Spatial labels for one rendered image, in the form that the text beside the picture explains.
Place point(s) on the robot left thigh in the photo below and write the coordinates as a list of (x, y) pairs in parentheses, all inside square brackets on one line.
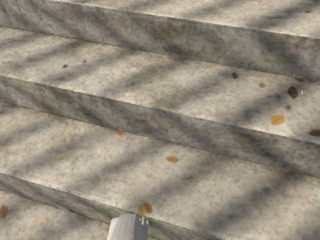
[(129, 227)]

